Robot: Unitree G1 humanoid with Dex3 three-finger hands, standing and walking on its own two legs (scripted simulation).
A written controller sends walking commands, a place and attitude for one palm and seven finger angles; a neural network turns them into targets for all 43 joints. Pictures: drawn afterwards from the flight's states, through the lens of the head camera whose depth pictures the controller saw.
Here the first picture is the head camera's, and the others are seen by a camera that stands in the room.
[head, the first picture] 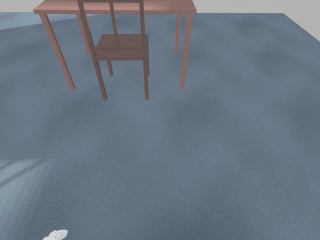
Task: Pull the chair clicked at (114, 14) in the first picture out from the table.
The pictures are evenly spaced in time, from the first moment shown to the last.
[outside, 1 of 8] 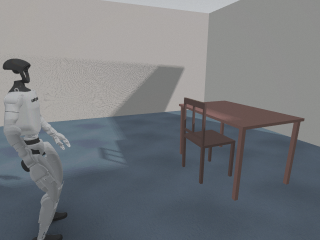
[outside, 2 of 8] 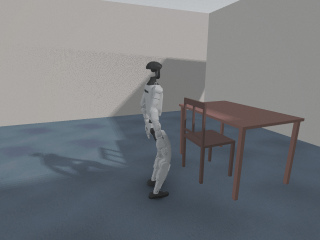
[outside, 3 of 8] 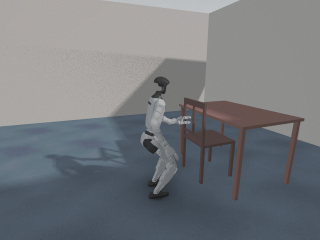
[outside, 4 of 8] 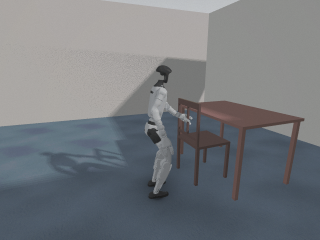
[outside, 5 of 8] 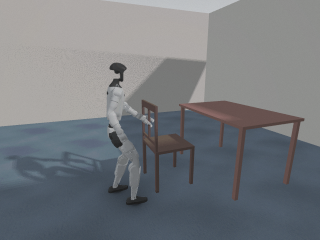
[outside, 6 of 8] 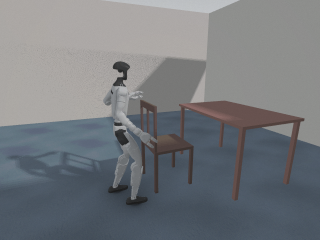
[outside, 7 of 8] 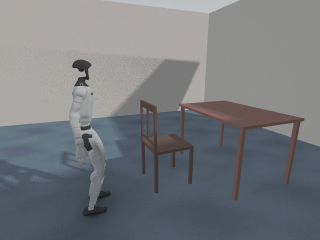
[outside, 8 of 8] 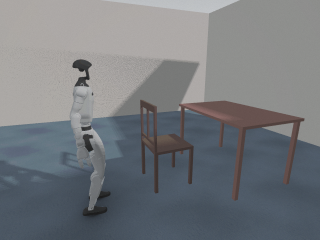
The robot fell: no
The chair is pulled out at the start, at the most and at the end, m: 0.00 0.53 0.53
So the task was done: yes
